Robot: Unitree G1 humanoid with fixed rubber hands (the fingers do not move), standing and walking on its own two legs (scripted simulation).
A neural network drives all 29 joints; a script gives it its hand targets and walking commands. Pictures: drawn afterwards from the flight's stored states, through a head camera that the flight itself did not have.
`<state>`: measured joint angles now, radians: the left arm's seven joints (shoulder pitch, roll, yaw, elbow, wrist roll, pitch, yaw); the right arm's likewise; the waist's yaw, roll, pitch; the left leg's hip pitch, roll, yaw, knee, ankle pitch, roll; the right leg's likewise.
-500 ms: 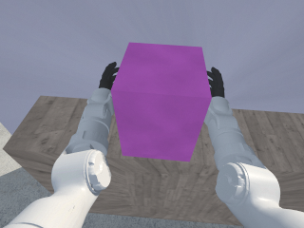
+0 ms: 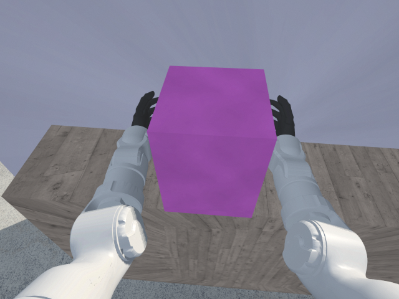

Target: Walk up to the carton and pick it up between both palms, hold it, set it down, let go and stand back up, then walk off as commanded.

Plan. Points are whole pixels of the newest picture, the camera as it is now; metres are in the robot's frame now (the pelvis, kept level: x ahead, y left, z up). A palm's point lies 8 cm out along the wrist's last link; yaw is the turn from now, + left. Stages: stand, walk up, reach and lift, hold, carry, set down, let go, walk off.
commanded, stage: set down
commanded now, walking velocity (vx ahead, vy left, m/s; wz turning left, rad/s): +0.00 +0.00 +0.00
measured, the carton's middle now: (211, 143) +0.42 +0.01 +0.08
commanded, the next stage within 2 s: none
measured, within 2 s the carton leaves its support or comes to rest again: rests again in 0.78 s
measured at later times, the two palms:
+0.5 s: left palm (144, 131) +0.42 +0.16 +0.11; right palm (283, 139) +0.41 -0.13 +0.11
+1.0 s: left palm (136, 126) +0.43 +0.18 +0.12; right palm (275, 141) +0.41 -0.12 +0.11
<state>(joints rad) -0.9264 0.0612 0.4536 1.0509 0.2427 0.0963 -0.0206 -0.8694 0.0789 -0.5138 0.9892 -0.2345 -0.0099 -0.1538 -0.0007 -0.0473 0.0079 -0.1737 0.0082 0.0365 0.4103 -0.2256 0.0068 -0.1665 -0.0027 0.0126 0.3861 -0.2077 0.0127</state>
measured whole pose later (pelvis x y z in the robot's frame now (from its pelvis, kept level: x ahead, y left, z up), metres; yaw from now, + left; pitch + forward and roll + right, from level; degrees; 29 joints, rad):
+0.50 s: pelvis +0.00 +0.00 +0.00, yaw +0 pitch +0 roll +0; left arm -0.91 0.05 0.49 1.05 0.26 0.05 -0.04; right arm -0.86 0.09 -0.57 0.99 -0.31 -0.04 -0.12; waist 0.00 -0.05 0.02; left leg -0.17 0.01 0.04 0.41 -0.23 0.01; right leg -0.17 0.00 0.01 0.39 -0.21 0.01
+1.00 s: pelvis +0.01 +0.00 +0.00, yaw +0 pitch +0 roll +0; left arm -0.96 0.18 0.19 1.24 0.14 -0.01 0.04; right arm -0.85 0.05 -0.37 1.10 -0.15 -0.07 -0.20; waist 0.00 -0.05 -0.02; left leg -0.19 0.01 0.04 0.41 -0.23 0.00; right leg -0.18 0.00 0.01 0.39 -0.21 0.01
